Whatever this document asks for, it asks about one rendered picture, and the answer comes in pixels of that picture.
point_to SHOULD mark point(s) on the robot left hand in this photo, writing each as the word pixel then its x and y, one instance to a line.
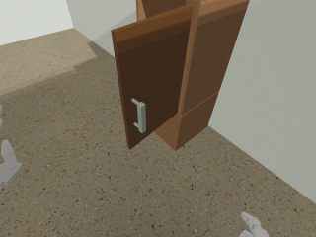
pixel 11 167

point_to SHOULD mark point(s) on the handle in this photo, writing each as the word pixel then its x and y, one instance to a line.
pixel 141 115

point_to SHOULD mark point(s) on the robot right hand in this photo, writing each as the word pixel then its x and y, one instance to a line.
pixel 254 225

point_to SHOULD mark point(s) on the cupboard door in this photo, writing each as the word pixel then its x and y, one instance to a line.
pixel 150 57

